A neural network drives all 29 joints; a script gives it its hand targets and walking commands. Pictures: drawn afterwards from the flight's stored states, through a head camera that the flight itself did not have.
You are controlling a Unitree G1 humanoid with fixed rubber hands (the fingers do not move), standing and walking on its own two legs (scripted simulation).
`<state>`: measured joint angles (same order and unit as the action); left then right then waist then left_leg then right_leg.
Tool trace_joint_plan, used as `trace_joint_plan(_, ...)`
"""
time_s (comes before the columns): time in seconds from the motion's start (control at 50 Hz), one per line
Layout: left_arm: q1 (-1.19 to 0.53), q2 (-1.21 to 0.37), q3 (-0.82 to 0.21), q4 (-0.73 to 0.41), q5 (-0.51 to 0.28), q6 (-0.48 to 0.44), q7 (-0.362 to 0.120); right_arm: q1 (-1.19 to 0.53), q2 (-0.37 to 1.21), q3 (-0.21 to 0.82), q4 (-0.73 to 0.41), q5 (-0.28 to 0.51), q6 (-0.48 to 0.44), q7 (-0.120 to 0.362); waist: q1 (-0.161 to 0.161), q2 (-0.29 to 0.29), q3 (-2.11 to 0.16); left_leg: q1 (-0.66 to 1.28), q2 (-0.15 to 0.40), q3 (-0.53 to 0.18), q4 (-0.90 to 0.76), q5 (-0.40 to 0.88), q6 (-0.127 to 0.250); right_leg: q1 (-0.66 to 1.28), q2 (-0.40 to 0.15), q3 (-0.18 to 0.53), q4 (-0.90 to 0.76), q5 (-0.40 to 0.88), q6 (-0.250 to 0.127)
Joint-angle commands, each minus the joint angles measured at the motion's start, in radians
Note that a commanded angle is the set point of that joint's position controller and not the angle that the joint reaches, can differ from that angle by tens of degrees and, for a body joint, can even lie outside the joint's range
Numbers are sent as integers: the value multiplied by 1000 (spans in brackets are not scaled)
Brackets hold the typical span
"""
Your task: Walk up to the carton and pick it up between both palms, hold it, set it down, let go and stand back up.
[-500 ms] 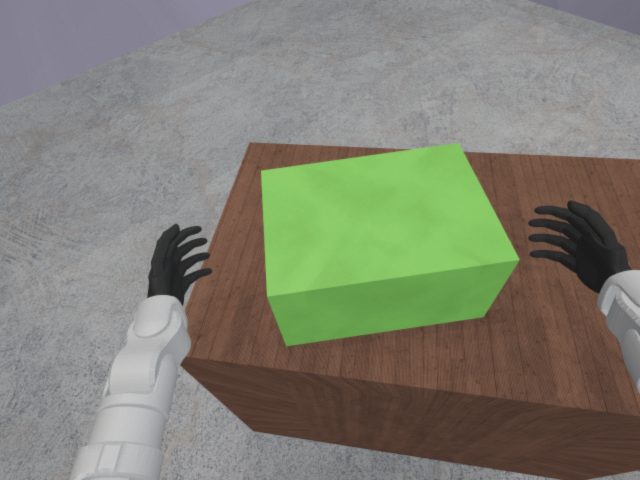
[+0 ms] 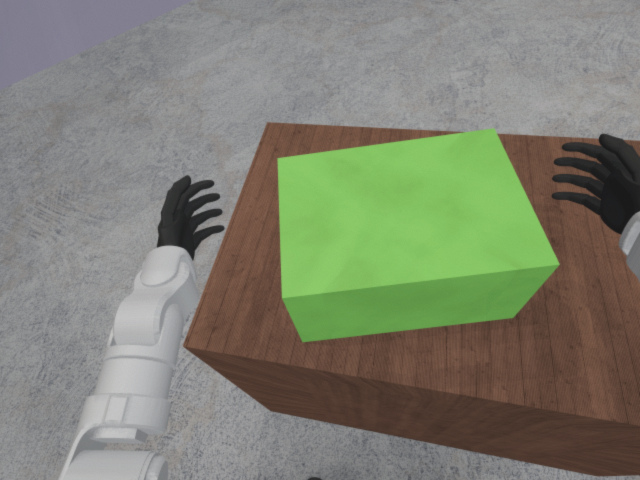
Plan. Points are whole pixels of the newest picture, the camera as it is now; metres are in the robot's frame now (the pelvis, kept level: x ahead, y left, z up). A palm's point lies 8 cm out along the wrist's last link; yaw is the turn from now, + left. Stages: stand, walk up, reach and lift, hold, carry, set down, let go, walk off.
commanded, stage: reach and lift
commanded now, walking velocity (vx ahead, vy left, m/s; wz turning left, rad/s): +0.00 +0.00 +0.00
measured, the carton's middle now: (395, 238) +0.46 +0.00 -0.04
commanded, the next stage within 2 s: none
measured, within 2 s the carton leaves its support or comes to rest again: neither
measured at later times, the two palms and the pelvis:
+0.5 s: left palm (203, 241) +0.38 +0.25 +0.03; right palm (586, 191) +0.51 -0.23 +0.04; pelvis +0.01 -0.01 -0.01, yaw +0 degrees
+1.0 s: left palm (223, 265) +0.37 +0.23 -0.01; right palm (556, 228) +0.48 -0.21 -0.01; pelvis -0.02 -0.01 -0.03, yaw -1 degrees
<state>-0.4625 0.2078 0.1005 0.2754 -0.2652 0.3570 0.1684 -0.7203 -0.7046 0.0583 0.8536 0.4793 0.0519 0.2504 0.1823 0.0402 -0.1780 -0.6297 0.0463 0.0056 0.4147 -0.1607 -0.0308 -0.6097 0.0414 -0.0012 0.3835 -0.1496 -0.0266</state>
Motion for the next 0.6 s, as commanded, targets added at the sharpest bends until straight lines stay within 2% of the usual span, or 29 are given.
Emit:
trace_joint_plan(0.0, -371, 195, 85, -186, 22, -37, 1, -500, -341, -68, -194, 29, -52, -9, -6, -235, -717, 253, -42, 33, 22, 415, -11, 567, 31, 3, 101, 670, 75)
trace_joint_plan(0.02, -462, 217, 83, -279, 15, -44, -2, -576, -362, -113, -276, 22, -63, -16, -31, -206, -774, 249, -46, 32, 26, 409, -17, 565, 15, 4, 101, 690, 84)
trace_joint_plan(0.04, -463, 215, 87, -255, 9, -54, 0, -578, -358, -88, -269, 31, -68, -19, -19, -227, -803, 253, -43, 29, 32, 435, -17, 576, 21, -1, 117, 712, 79)
trace_joint_plan(0.06, -417, 205, 100, -220, 27, -54, -4, -544, -336, -104, -231, 15, -64, -16, -8, -214, -765, 246, -39, 36, 32, 436, -19, 578, 21, 13, 110, 717, 79)
trace_joint_plan(0.08, -500, 228, 87, -241, 20, -61, -4, -591, -349, -117, -239, 9, -63, -17, -22, -206, -798, 222, -44, 35, 26, 395, -18, 573, 17, 10, 114, 715, 80)
trace_joint_plan(0.1, -473, 214, 90, -207, 27, -58, -7, -573, -357, -88, -191, 18, -56, -13, -12, -220, -775, 202, -42, 39, 16, 398, -17, 585, 18, 2, 118, 711, 85)
trace_joint_plan(0.12, -489, 212, 107, -213, 30, -58, -8, -567, -344, -83, -206, 14, -59, -18, -6, -216, -799, 203, -46, 39, 14, 403, -19, 624, 7, 8, 120, 752, 86)
trace_joint_plan(0.14, -483, 227, 111, -159, 44, -53, -13, -569, -344, -64, -153, 3, -51, -22, -7, -252, -751, 170, -45, 40, 5, 385, -15, 633, 8, 8, 130, 766, 90)
trace_joint_plan(0.16, -532, 240, 108, -177, 24, -63, -13, -644, -350, -74, -182, 16, -56, -26, -13, -265, -778, 142, -46, 37, -2, 362, -7, 647, 4, 8, 136, 789, 95)
trace_joint_plan(0.18, -454, 210, 115, -173, 33, -65, -13, -561, -331, -61, -184, 17, -62, -31, -19, -273, -793, 196, -48, 39, 10, 445, -1, 651, 28, -6, 135, 843, 99)
trace_joint_plan(0.2, -516, 221, 97, -99, 25, -74, -23, -606, -328, -101, -109, 1, -60, -30, -32, -246, -733, 138, -44, 32, 11, 379, -9, 608, 11, 2, 135, 778, 94)
trace_joint_plan(0.22, -500, 214, 127, -99, 41, -87, -27, -594, -305, -34, -166, 6, -72, -34, -8, -257, -765, 135, -50, 45, 8, 388, -6, 646, 8, 15, 137, 822, 88)
trace_joint_plan(0.24, -513, 198, 87, 24, 43, -113, -30, -608, -287, -34, -22, -11, -74, -31, -21, -282, -692, 53, -45, 37, 4, 327, 6, 630, 5, 17, 150, 776, 92)
trace_joint_plan(0.26, -593, 216, 89, -116, 25, -142, -21, -688, -296, -45, -164, 2, -107, -31, -5, -253, -828, 51, -40, 44, 11, 348, 0, 664, -7, 15, 162, 817, 91)
trace_joint_plan(0.28, -510, 195, 86, -31, 35, -140, -13, -633, -307, -36, -71, 0, -107, -27, -12, -259, -775, 52, -40, 44, 7, 382, -10, 657, 13, 10, 163, 808, 88)
trace_joint_plan(0.3, -526, 179, 60, 35, 36, -162, -18, -618, -283, -17, 2, 3, -115, -27, -24, -252, -747, 92, -37, 35, 33, 408, 7, 576, 14, 1, 163, 775, 94)
trace_joint_plan(0.32, -520, 171, 38, -72, 21, -174, -17, -618, -310, -45, -61, 16, -148, -26, -21, -187, -862, 191, -24, 33, 62, 530, -2, 528, 21, -18, 166, 805, 96)
trace_joint_plan(0.34, -423, 153, 15, 13, 26, -186, -22, -530, -269, -12, 46, 10, -170, -18, -23, -180, -809, 267, -9, 17, 97, 626, -7, 412, 41, -39, 160, 747, 90)
trace_joint_plan(0.36, -523, 180, 51, -189, 41, -196, -17, -619, -286, -31, -93, 26, -197, -23, 16, -111, -955, 382, -10, 26, 136, 737, -31, 374, 38, -36, 134, 814, 75)
trace_joint_plan(0.38, -487, 141, 37, -7, 32, -186, -23, -584, -293, -31, 27, 29, -191, -23, -11, -126, -864, 316, -9, 25, 148, 658, -34, 357, 43, -24, 131, 802, 55)
trace_joint_plan(0.4, -520, 181, 65, 17, 47, -198, -33, -635, -270, -5, 0, 10, -202, -29, 13, -188, -842, 132, -26, 37, 110, 507, -31, 495, 13, 4, 142, 872, 53)
trace_joint_plan(0.42, -485, 176, 65, 36, 58, -218, -33, -612, -281, -23, -2, -16, -213, -35, -24, -238, -851, 61, -42, 51, 81, 462, -16, 594, 21, -1, 179, 918, 78)
trace_joint_plan(0.44, -517, 183, 59, 54, 55, -243, -31, -670, -275, -21, -13, -12, -231, -44, -12, -257, -888, -68, -40, 40, 68, 396, -13, 679, 0, 19, 226, 970, 86)
trace_joint_plan(0.46, -499, 205, 79, 55, 58, -266, -25, -702, -274, -25, -70, -19, -249, -53, -1, -311, -911, -136, -41, 57, 53, 383, 0, 739, -6, 31, 235, 1009, 103)
trace_joint_plan(0.48, -510, 183, 65, 113, 64, -287, -27, -676, -251, -38, -12, -39, -255, -64, -40, -304, -888, -216, -43, 64, 36, 333, 2, 756, -23, 43, 243, 1036, 95)
trace_joint_plan(0.52, -544, 172, 62, -4, 44, -339, -21, -675, -242, -34, -71, -28, -299, -71, -40, -304, -1015, -91, -29, 53, 50, 478, 19, 708, -2, 13, 260, 1072, 121)
trace_joint_plan(0.54, -547, 186, 70, -14, 48, -351, -22, -658, -231, -34, -90, -26, -312, -74, -34, -284, -1043, -82, -27, 55, 75, 506, 2, 692, -7, 23, 260, 1150, 105)
trace_joint_plan(0.56, -563, 166, 65, -24, 56, -357, -19, -668, -249, -50, -58, -30, -313, -71, -45, -271, -1053, -111, -29, 63, 79, 469, -7, 680, -1, 25, 257, 1126, 88)
trace_joint_plan(0.58, -490, 163, 62, 40, 76, -361, -19, -575, -259, -33, 37, -47, -316, -65, -53, -252, -1015, -28, -21, 46, 78, 517, 3, 625, 16, 1, 257, 1035, 106)
